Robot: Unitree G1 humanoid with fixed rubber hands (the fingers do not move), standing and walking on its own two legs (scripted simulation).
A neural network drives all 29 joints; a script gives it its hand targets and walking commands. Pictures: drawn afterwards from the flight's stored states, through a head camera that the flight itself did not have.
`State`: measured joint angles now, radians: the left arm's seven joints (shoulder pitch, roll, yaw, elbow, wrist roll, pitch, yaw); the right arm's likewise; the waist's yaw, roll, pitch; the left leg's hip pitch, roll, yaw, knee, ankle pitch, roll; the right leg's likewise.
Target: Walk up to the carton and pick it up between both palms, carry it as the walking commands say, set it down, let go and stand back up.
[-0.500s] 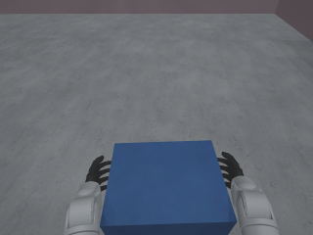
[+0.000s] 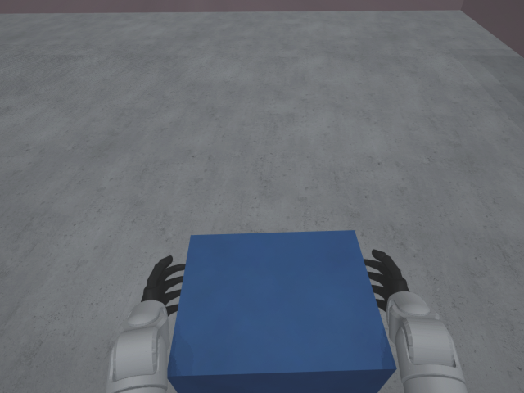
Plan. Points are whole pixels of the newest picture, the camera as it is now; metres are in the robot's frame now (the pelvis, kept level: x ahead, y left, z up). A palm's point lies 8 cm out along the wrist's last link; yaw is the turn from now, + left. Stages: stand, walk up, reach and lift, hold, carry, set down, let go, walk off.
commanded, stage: carry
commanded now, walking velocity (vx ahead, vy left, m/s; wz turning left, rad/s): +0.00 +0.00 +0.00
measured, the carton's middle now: (275, 328) +0.27 +0.01 -0.06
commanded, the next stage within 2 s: hold in 0.22 s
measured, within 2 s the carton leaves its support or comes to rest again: neither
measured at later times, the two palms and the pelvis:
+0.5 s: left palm (130, 317) +0.25 +0.21 +0.05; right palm (379, 294) +0.27 -0.15 +0.05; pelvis +0.00 +0.01 +0.02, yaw -4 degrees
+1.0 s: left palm (142, 295) +0.29 +0.21 +0.04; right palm (378, 282) +0.29 -0.15 +0.04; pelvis -0.01 +0.05 +0.01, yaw -7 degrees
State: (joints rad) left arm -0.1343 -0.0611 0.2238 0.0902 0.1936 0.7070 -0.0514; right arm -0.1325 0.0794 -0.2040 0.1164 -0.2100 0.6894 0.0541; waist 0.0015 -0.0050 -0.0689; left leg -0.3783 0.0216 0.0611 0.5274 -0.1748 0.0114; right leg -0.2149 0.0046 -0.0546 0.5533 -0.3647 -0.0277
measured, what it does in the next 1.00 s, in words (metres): stands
